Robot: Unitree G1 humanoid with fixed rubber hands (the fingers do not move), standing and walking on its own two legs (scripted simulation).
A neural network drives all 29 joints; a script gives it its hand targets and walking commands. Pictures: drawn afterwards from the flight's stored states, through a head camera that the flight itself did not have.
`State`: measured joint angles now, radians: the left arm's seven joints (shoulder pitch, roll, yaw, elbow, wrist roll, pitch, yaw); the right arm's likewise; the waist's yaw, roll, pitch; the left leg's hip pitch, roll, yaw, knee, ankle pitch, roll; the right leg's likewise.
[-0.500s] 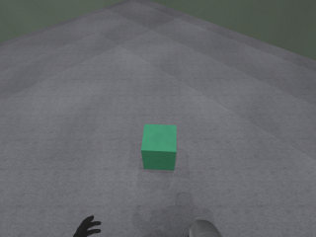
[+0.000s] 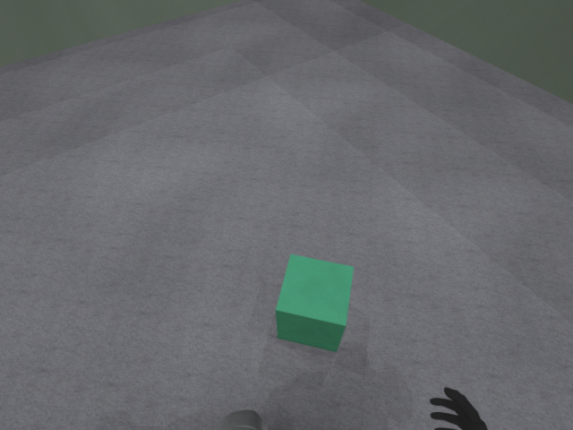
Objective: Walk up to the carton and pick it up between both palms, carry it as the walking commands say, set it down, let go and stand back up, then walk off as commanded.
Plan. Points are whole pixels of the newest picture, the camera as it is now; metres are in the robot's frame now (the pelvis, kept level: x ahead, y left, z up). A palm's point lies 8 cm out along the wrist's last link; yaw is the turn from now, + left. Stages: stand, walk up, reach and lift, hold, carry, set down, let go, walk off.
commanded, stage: walk up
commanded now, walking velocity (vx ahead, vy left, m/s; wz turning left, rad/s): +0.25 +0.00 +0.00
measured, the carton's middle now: (314, 304) +0.57 -0.02 -0.64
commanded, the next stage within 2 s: none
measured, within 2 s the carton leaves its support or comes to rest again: neither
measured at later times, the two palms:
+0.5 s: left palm (183, 390) +0.18 +0.21 -0.13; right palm out of the picture +0.07 -0.24 -0.16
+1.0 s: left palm (199, 426) +0.14 +0.17 -0.14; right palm out of the picture +0.12 -0.25 -0.15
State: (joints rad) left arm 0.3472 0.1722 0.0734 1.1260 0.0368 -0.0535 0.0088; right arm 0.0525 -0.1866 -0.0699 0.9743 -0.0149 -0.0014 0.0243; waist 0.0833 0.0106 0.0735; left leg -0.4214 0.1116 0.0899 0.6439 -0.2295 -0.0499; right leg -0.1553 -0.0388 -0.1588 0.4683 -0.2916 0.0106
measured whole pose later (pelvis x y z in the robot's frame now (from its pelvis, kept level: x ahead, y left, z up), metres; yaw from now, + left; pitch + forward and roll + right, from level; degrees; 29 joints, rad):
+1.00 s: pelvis +0.13 -0.05 +0.01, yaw -2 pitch -3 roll +0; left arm 0.27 0.14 0.03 1.15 0.01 -0.01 0.04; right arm 0.25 -0.12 -0.02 1.18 -0.01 0.01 -0.05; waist 0.01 0.01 0.02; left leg -0.04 0.12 0.08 0.36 -0.27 -0.09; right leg -0.10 0.04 -0.15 0.38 -0.24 -0.08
